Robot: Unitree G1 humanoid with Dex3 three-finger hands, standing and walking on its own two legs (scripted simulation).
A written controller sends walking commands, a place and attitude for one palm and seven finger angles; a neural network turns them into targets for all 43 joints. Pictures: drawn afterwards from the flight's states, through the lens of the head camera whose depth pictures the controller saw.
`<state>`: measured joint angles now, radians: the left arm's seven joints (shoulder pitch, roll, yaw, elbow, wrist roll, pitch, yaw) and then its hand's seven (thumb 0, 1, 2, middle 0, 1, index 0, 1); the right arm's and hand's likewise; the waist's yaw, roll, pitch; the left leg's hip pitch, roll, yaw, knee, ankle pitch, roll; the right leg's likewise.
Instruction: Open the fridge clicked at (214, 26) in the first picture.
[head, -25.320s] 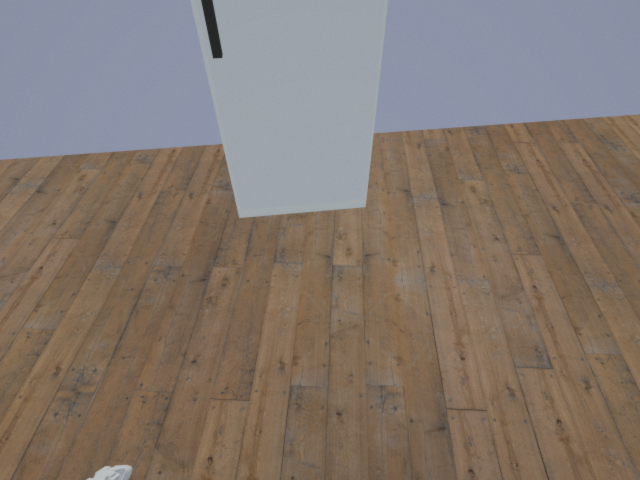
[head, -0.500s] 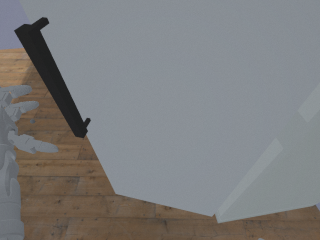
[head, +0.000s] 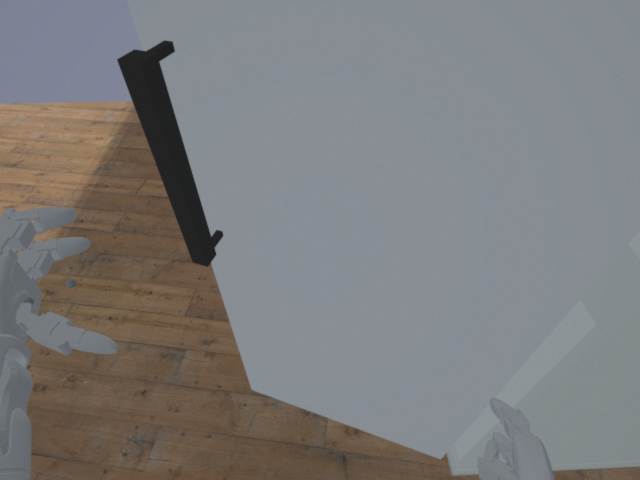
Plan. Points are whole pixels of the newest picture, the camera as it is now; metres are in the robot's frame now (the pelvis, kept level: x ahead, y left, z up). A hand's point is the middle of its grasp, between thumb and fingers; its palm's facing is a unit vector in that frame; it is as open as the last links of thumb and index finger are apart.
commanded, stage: draw the hand back to the body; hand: left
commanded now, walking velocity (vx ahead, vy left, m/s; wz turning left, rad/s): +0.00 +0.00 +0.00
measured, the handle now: (187, 170) +0.43 +0.24 +0.17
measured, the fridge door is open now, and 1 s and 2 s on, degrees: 68 68 68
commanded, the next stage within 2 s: step back with the hand held close in 1.64 s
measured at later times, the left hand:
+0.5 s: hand (70, 306) +0.23 +0.28 +0.15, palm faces +0.11 -0.99 -0.04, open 14.7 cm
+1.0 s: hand (48, 310) +0.21 +0.29 +0.17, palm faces +0.53 -0.78 -0.34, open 11.4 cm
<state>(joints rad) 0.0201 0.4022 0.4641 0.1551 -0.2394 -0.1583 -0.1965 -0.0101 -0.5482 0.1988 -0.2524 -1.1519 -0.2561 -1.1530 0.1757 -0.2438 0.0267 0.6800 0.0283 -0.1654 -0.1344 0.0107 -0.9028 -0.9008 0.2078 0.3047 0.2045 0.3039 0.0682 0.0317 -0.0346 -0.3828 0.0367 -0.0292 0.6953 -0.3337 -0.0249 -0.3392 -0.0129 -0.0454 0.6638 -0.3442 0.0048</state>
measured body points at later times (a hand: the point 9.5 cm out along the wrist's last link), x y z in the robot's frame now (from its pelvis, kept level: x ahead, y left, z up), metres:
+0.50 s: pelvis +0.00 +0.00 +0.01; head -0.03 -0.01 +0.46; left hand +0.21 +0.33 +0.16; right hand +0.18 -0.24 -0.05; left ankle +0.02 +0.13 -0.72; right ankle +0.00 -0.12 -0.72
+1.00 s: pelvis +0.00 +0.00 +0.02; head -0.02 -0.01 +0.47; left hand +0.18 +0.33 +0.19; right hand +0.19 -0.22 -0.07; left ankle +0.02 +0.13 -0.72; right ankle +0.00 -0.12 -0.72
